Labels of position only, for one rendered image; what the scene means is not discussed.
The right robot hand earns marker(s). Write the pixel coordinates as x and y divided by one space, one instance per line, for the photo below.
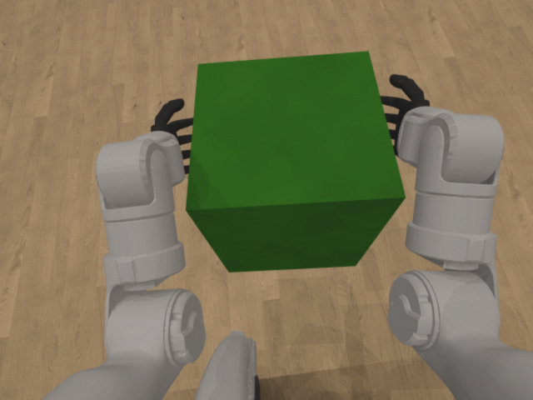
413 92

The robot left thigh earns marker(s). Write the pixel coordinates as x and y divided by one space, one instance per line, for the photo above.
227 373

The carton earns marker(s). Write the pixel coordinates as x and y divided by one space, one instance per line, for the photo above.
292 164

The robot left upper arm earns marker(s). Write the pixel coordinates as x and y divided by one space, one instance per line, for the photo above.
151 336

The robot left forearm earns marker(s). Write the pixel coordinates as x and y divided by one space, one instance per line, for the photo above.
135 181

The left robot shin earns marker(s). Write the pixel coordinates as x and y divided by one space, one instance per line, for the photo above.
251 383

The left robot hand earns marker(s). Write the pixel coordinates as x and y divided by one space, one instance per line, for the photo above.
163 118

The robot right forearm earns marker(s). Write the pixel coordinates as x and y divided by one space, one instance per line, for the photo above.
458 158

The robot right upper arm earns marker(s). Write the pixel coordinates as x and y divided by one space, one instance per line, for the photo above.
452 321

